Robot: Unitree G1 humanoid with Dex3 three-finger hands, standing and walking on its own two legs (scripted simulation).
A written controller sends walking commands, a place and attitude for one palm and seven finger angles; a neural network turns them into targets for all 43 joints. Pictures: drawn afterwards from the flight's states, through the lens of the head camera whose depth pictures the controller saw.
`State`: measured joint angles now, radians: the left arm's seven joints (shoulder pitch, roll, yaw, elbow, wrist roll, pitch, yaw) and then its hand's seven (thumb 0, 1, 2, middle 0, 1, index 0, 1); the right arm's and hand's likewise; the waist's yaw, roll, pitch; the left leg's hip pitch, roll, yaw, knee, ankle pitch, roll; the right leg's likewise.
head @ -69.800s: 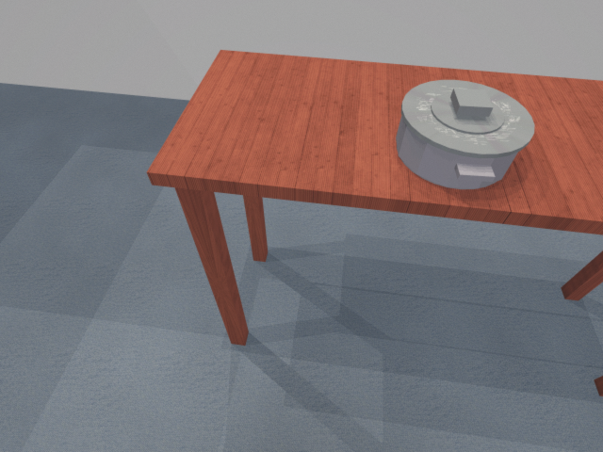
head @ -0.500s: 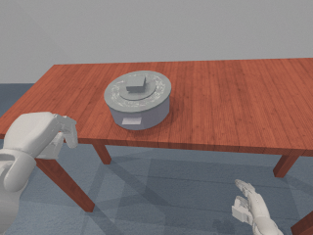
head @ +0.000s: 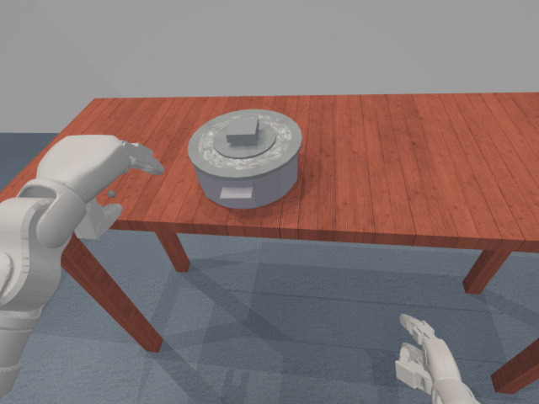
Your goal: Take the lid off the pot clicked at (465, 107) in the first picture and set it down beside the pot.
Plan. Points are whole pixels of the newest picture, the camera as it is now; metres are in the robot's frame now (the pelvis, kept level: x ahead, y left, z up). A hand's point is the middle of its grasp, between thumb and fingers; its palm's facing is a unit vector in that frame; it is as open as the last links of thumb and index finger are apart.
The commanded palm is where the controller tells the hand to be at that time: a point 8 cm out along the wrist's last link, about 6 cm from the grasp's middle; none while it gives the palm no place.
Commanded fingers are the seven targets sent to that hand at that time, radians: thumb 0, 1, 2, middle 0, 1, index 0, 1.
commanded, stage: reach forward and open the fingers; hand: left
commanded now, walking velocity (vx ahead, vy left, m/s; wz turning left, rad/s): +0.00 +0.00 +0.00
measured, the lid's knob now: (243, 130) +0.52 +0.12 +0.15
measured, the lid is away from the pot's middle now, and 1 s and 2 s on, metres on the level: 0.00 0.00 0.00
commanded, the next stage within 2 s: move the open hand above the knob in 0.14 s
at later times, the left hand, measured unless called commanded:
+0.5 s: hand (139, 165) +0.34 +0.21 +0.22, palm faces -0.01 -0.01 -1.00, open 10.0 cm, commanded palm +0.30 +0.21 +0.29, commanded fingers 0.00 -0.40 1.73 -0.88 -0.08 -0.88 -0.08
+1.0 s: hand (187, 144) +0.40 +0.17 +0.21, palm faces -0.09 -0.04 -0.99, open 10.0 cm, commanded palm +0.37 +0.18 +0.29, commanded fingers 0.00 -0.40 1.73 -0.88 -0.08 -0.88 -0.08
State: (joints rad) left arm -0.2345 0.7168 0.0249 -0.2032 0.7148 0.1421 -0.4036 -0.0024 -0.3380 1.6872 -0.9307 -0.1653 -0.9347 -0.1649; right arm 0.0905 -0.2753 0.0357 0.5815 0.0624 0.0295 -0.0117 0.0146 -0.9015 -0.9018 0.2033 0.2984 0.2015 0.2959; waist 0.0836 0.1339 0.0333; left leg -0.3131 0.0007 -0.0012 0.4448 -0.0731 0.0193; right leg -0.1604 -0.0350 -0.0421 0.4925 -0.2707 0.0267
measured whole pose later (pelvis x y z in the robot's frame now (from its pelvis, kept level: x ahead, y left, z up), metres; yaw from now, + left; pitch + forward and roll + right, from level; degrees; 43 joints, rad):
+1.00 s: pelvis +0.03 -0.02 +0.00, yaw +0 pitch -1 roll +0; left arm -0.59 0.62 -0.16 0.05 0.77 0.25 -0.49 0.00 -0.40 1.72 -0.89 -0.08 -0.89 -0.08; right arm 0.10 -0.29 0.04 0.59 0.07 0.08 0.01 0.01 -0.90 -0.90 0.20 0.30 0.20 0.30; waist 0.04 0.12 0.01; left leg -0.32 0.00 0.00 0.48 -0.13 0.00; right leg -0.18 -0.04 -0.04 0.55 -0.34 0.01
